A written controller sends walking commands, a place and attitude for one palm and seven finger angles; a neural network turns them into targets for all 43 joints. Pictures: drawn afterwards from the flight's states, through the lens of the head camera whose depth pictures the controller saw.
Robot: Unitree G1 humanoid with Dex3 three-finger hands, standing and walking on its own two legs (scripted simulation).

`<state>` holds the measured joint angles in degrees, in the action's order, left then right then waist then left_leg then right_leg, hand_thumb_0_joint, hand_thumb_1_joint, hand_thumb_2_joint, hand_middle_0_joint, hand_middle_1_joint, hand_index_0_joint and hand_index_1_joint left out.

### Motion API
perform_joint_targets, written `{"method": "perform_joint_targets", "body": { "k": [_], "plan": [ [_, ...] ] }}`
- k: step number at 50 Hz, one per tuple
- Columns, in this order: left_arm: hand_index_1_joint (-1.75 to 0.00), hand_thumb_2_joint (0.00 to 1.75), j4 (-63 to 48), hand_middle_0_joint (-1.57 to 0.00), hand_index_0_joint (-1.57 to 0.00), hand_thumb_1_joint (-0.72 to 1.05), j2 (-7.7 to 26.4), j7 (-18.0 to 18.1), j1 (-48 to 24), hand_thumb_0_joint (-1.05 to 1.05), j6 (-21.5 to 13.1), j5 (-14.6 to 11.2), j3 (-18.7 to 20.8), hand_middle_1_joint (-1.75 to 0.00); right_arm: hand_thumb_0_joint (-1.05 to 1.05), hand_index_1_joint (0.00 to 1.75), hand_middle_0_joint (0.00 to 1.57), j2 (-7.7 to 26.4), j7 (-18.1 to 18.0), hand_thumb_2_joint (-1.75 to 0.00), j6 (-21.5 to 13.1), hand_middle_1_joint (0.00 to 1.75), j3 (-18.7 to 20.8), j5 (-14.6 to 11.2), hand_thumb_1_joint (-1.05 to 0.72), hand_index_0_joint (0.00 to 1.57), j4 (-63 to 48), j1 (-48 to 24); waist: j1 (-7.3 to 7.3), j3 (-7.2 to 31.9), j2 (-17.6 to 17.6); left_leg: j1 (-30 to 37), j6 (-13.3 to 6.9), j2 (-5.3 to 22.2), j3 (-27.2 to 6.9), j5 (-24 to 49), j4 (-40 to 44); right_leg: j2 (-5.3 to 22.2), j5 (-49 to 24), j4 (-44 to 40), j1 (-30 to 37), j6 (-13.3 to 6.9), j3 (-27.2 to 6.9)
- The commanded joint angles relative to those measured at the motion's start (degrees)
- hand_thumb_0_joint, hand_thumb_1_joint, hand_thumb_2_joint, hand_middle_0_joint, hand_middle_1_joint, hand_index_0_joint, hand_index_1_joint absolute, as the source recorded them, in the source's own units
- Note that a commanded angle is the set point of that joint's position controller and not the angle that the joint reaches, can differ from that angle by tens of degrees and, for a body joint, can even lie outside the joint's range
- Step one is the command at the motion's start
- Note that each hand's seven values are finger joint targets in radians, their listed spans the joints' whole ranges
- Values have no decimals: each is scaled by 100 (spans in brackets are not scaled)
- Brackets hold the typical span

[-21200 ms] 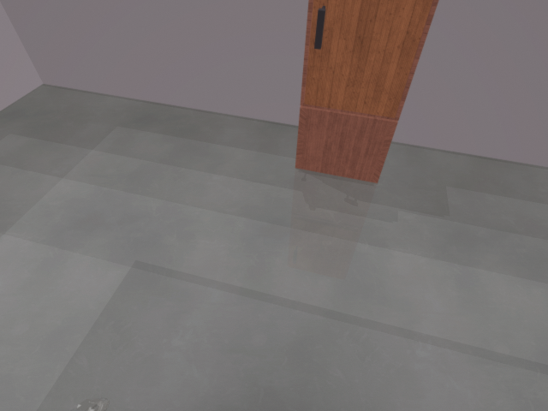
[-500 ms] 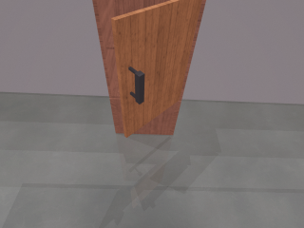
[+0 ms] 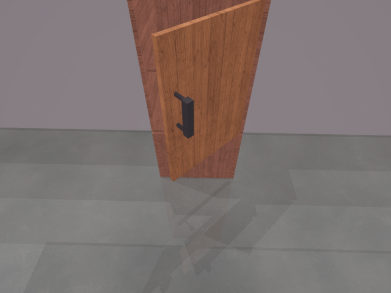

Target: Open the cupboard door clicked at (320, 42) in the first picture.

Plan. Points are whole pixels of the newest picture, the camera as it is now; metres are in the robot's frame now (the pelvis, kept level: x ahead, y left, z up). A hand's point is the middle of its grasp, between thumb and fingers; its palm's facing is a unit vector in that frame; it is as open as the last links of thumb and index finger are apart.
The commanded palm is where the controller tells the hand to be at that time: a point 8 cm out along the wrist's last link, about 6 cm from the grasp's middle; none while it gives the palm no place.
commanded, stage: let the arm hang, fingers relaxed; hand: left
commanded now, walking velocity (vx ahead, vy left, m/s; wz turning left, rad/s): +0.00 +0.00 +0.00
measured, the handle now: (183, 115) +0.60 +0.07 +0.01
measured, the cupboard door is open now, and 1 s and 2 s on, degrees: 44 44 44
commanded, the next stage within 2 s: look to check the result in 0.30 s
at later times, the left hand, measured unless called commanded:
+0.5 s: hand out of the picture -0.01 +0.16 -0.18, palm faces +0.04 -0.98 -0.18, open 7.4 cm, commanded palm none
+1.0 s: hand out of the picture +0.02 +0.15 -0.17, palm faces +0.03 -0.98 -0.17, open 7.4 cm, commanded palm none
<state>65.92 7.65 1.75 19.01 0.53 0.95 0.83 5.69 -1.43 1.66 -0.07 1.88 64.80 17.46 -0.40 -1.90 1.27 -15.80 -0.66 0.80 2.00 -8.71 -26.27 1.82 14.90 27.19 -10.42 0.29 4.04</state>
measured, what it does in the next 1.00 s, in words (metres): stands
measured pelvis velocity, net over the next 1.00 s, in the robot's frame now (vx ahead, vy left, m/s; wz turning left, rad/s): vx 0.03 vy -0.02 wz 0.00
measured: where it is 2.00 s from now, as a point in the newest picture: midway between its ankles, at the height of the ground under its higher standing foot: outside the picture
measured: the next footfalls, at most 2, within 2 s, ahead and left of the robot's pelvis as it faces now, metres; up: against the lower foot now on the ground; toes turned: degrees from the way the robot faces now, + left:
left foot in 1.98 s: +0.14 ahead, +0.07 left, +0.00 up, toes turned -29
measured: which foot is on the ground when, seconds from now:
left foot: down 0.00-1.00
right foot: down 0.00-1.00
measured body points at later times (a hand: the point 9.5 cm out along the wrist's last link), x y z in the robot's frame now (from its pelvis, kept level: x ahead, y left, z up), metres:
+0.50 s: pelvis +0.01 -0.01 +0.00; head +0.02 -0.01 +0.45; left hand -0.01 +0.21 -0.16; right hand -0.01 -0.21 -0.16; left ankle +0.06 +0.11 -0.74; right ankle +0.00 -0.12 -0.74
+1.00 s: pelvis +0.03 -0.02 +0.00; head +0.04 -0.02 +0.45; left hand +0.02 +0.20 -0.16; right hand +0.02 -0.23 -0.16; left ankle +0.06 +0.11 -0.74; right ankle +0.00 -0.12 -0.74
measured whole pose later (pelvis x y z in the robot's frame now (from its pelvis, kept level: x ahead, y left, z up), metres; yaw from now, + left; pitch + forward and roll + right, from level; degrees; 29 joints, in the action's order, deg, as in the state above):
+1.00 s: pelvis +0.03 -0.02 +0.00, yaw +0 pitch -2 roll +0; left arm 65.9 7.4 1.7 15.6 -0.4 0.6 0.7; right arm 7.6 -2.0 0.7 0.0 1.6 65.9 14.8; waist -0.4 -3.2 0.1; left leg -12.6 0.9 1.7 1.5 -10.0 -24.2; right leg 0.7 16.0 24.4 -6.9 -0.8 4.4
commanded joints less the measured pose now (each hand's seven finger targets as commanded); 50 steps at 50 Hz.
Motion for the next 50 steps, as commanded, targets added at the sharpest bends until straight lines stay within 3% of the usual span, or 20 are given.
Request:
{"method": "perform_joint_targets", "body": {
  "k": [1,13,19,24,42,50],
  "plan": [
    [-30,90,-133,-20,-20,90,492,46,429,0,-56,-13,127,-30,0,30,20,542,-27,-90,-78,30,150,-33,-90,20,-96,422,12,-546,-181,-31,-107,384,-485,-858,649,384,708,-794,-678,-248,-405],
    [-30,90,-177,-20,-20,90,469,31,257,0,-71,-22,154,-30,0,30,20,526,-46,-90,-105,30,157,-27,-90,20,-119,365,4,-565,120,-6,-73,390,-497,-751,687,373,491,-807,-586,-255,-427],
    [-30,90,-166,-20,-20,90,488,26,266,0,-95,-28,156,-30,0,30,20,603,-53,-90,-146,30,157,-46,-90,20,-145,336,14,-245,-5,190,-95,441,-525,-456,687,384,126,-743,-344,-241,-389],
    [-30,90,-138,-20,-20,90,502,33,240,0,-113,-38,138,-30,0,30,20,610,-59,-90,-150,30,138,-60,-90,20,-104,296,-8,-244,-52,332,-78,441,-455,-61,593,418,-45,-800,-295,-243,-412],
    [-30,90,-65,-20,-20,90,536,33,161,0,-112,-50,104,-30,0,30,20,643,-67,-90,-142,30,91,-60,-90,20,0,94,9,-425,-76,434,-40,446,-396,135,611,443,-145,-928,-237,-232,-418],
    [-30,90,-94,-20,-20,90,554,34,171,0,-143,-57,116,-30,0,30,20,681,-82,-90,-165,30,96,-75,-90,20,-13,78,28,-202,-149,595,-46,466,-374,501,515,449,-508,-931,-46,-234,-403]
  ]
}}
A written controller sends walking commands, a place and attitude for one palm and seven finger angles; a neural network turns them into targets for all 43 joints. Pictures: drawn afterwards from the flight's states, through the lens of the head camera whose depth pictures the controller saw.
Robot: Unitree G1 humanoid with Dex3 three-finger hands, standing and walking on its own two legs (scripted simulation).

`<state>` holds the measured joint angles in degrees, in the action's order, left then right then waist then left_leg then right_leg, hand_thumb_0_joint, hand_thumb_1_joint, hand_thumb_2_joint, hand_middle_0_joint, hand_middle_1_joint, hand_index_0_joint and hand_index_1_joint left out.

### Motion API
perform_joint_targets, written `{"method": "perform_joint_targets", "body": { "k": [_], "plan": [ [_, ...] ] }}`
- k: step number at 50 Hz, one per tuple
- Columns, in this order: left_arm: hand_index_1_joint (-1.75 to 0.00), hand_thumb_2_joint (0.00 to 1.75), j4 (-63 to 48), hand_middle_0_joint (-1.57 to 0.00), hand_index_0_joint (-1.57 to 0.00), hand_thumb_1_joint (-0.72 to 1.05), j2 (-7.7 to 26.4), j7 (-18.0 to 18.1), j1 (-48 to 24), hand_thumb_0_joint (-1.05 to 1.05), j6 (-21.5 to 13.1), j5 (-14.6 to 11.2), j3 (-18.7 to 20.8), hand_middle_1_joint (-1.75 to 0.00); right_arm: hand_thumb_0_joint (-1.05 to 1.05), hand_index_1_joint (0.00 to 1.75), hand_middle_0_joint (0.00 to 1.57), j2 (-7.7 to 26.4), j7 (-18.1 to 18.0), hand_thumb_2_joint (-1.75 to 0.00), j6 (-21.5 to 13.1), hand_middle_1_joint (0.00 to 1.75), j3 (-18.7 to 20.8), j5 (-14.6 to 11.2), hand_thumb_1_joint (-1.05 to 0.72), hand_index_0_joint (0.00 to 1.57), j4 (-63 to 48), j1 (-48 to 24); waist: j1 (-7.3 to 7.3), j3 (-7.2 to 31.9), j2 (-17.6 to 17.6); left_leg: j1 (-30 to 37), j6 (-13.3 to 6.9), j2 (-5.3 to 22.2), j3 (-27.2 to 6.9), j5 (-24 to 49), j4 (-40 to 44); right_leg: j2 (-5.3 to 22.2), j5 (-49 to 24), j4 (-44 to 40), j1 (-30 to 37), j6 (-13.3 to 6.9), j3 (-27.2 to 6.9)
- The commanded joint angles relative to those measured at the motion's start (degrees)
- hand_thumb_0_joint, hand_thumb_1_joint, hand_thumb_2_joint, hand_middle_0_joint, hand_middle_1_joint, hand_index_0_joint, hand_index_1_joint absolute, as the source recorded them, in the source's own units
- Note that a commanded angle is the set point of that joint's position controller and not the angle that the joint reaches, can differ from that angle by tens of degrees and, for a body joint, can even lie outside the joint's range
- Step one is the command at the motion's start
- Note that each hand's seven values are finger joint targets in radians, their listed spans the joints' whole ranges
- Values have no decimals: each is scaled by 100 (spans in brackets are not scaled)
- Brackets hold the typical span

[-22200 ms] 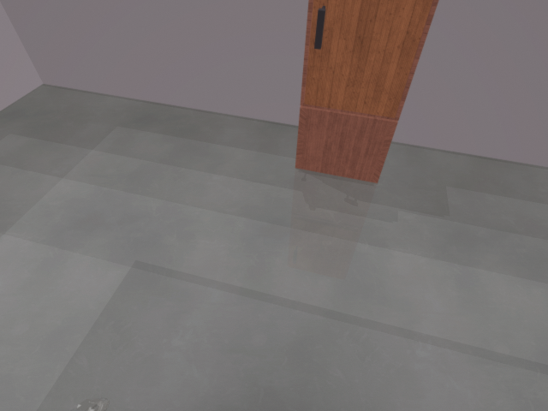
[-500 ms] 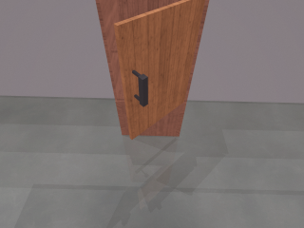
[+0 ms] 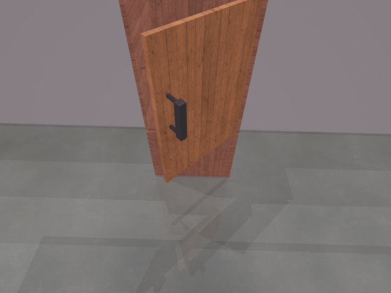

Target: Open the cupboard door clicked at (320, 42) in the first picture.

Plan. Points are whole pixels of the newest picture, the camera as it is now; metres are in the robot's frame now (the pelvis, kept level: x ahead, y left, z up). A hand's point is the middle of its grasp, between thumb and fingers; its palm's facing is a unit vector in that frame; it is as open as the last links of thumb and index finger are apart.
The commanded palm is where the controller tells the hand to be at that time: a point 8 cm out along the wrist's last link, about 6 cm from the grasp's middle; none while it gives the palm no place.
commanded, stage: walk to a spot facing it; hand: left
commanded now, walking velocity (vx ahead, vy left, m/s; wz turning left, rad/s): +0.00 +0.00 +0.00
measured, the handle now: (175, 117) +0.58 +0.09 +0.00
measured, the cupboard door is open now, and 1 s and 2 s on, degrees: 44 44 44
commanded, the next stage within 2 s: none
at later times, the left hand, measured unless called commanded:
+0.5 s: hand out of the picture +0.08 +0.18 -0.17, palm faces -0.13 -0.95 -0.27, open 7.4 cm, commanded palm none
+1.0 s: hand out of the picture +0.14 +0.15 -0.19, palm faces -0.38 -0.90 -0.22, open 7.4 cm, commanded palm none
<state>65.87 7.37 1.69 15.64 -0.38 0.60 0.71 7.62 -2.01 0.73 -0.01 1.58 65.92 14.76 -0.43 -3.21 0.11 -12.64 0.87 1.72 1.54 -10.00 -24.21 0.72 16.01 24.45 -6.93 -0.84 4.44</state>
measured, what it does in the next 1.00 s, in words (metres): steps on the spot, turning right: left foot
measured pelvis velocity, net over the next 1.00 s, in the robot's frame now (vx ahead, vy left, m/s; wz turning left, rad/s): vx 0.02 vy -0.01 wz -0.48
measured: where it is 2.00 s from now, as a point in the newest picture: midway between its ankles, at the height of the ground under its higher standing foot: outside the picture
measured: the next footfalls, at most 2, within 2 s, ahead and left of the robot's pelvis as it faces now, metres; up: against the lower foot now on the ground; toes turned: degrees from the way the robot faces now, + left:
left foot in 0.98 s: +0.11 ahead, +0.09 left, +0.00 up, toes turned -29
right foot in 1.30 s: -0.04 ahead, -0.16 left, +0.00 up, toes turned -43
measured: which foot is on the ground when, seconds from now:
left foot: down 0.00-0.52, up 0.54-0.96, down 0.98-1.00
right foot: down 0.00-0.98, up 1.00-1.00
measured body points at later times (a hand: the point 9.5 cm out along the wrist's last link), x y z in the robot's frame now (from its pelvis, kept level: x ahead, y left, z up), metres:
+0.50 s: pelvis -0.01 -0.02 -0.02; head +0.04 -0.05 +0.43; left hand +0.09 +0.23 -0.15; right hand +0.00 -0.26 -0.18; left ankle +0.03 +0.13 -0.74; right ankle -0.03 -0.10 -0.73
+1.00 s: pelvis +0.02 -0.01 -0.01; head +0.07 -0.02 +0.43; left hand +0.16 +0.20 -0.17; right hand +0.04 -0.30 -0.13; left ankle +0.08 +0.11 -0.75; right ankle -0.03 -0.11 -0.74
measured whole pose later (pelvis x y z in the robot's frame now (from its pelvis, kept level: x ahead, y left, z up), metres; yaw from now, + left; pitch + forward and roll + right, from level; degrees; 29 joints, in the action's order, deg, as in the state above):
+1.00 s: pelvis +0.02 -0.01 -0.01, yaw -28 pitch +2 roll -1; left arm 53.2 12.8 0.1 14.0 2.8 1.3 4.8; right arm 11.1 -2.2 0.5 1.9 0.8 49.1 4.5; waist 2.0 -4.1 -1.6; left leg -17.4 0.2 1.7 -2.0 -15.9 -31.7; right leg -8.1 21.0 37.1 -19.9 -1.6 -9.1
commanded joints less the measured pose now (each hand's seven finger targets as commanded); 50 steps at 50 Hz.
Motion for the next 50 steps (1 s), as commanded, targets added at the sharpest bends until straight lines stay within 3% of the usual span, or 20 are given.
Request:
{"method": "perform_joint_targets", "body": {
  "k": [1,13,16,18,20,22,24,25,26,27,28,29,32,42,44,46,47,48,49,50],
  "plan": [
    [-30,90,-78,-20,-20,90,577,41,465,0,-46,-20,119,-30,0,30,20,483,-25,-90,-72,30,88,-37,-90,20,-100,333,16,-132,38,246,-189,378,-323,673,315,568,-679,-642,-404,-120,-443],
    [-30,90,-675,-20,-20,90,960,-81,60,0,215,49,519,-30,0,30,20,775,-119,-90,61,30,411,-15,-90,20,-614,134,-22,-25,-107,128,-150,599,182,-57,-411,524,-1082,13,-1100,-330,-1128],
    [-30,90,-887,-20,-20,90,869,-132,-90,0,237,56,544,-30,0,30,20,1050,-145,-90,19,30,489,-1,-90,20,-744,187,-63,110,672,380,-413,1185,-352,-27,101,73,-833,815,-1496,-158,-824],
    [-30,90,-1053,-20,-20,90,732,-183,-234,0,276,67,533,-30,0,30,20,1298,-154,-90,-21,30,551,29,-90,20,-825,276,-90,217,1410,370,-935,2039,-958,70,775,-164,965,2346,-1828,-16,-331],
    [-30,90,-1194,-20,-20,90,661,-233,-356,0,290,78,537,-30,0,30,20,1323,-138,-90,-47,30,533,60,-90,20,-968,134,-26,266,1197,331,-1131,2267,-857,285,787,102,1559,2891,-1892,-21,-416],
    [-30,90,-1203,-20,-20,90,627,-273,-177,0,249,73,524,-30,0,30,20,1396,-116,-90,-50,30,544,94,-90,20,-1124,-213,156,366,941,146,-892,2035,-234,992,319,118,1249,2162,-1379,-13,-274],
    [-30,90,-1073,-20,-20,90,837,-268,399,0,208,75,583,-30,0,30,20,1387,-92,-90,1,30,552,25,-90,20,-1267,-496,465,475,326,-369,-410,1540,380,430,-744,59,-219,524,-390,11,-190],
    [-30,90,-1090,-20,-20,90,1414,-200,532,0,139,149,674,-30,0,30,20,1074,-49,-90,50,30,530,-46,-90,20,-1422,-475,500,380,-1401,-1283,53,682,911,-1095,-2060,1026,-1132,-615,48,-297,-1811],
    [-30,90,-1118,-20,-20,90,1842,-135,524,0,149,119,734,-30,0,30,20,912,8,-90,83,30,503,-56,-90,20,-1625,-789,617,123,-1962,-1990,178,123,642,-2605,-3342,1981,-2113,-856,-166,-919,-3082],
    [-30,90,-1207,-20,-20,90,1729,-89,401,0,158,82,712,-30,0,30,20,1013,2,-90,136,30,524,-52,-90,20,-1584,-847,524,79,-1251,-2080,115,212,-38,-2287,-3992,1842,-1508,-825,-334,-1143,-3117],
    [-30,90,-1295,-20,-20,90,1622,-61,31,0,168,91,703,-30,0,30,20,968,6,-90,143,30,534,-55,-90,20,-1576,-951,350,-90,-1147,-2280,130,267,-223,-1924,-4271,1574,-1444,-704,-424,-1145,-3006],
    [-30,90,-1378,-20,-20,90,1476,-44,-190,0,149,84,663,-30,0,30,20,994,17,-90,135,30,519,-37,-90,20,-1563,-898,243,-60,-1123,-2288,169,323,-284,-1622,-4320,1420,-1685,-584,-360,-1100,-2711],
    [-30,90,-1405,-20,-20,90,1432,-6,-29,0,75,80,639,-30,0,30,20,859,17,-90,99,30,460,-59,-90,20,-1570,-911,267,569,-487,-1996,257,202,-210,-1464,-3815,1196,-3200,-134,334,-1077,-2394],
    [-30,90,-1571,-20,-20,90,1614,-30,125,0,128,110,718,-30,0,30,20,871,-26,-90,46,30,430,-149,-90,20,-1942,-1196,324,605,-673,-1500,192,-103,-314,-1545,-2405,1006,-3478,-39,330,-1135,-3003],
    [-30,90,-1633,-20,-20,90,1619,-45,-13,0,140,108,717,-30,0,30,20,863,-35,-90,29,30,430,-159,-90,20,-1952,-1050,214,591,-659,-1113,155,-162,-330,-1392,-1902,911,-3335,11,-9,-1052,-3091],
    [-30,90,-1705,-20,-20,90,1574,-48,-290,0,154,76,695,-30,0,30,20,907,-61,-90,-28,30,420,-178,-90,20,-1833,-542,-56,764,-561,-169,109,-132,-384,-744,-680,673,-2962,299,-486,-761,-2985],
    [-30,90,-1761,-20,-20,90,1432,-64,-400,0,160,42,661,-30,0,30,20,1066,-88,-90,-87,30,437,-156,-90,20,-1735,-214,-206,896,-227,809,16,196,-548,-211,108,324,-2208,620,-1191,-463,-2660],
    [-30,90,-1866,-20,-20,90,1094,-126,-229,0,173,-15,595,-30,0,30,20,1603,-117,-90,-149,30,517,-60,-90,20,-1767,-126,-165,936,1220,1630,-501,1613,-2025,299,656,-511,8,1467,-2417,-73,-1812],
    [-30,90,-1995,-20,-20,90,1104,-195,-334,0,146,30,553,-30,0,30,20,1890,-138,-90,-104,30,543,-20,-90,20,-1848,-21,-156,704,1740,1298,-1206,2749,-2785,1145,837,-554,2065,2880,-2819,219,-867],
    [-30,90,-2073,-20,-20,90,1270,-240,-512,0,143,97,566,-30,0,30,20,1815,-140,-90,-102,30,504,14,-90,20,-1938,-74,-190,461,981,694,-1479,2816,-2789,1276,731,-281,1960,3703,-2790,303,-923]
  ]
}}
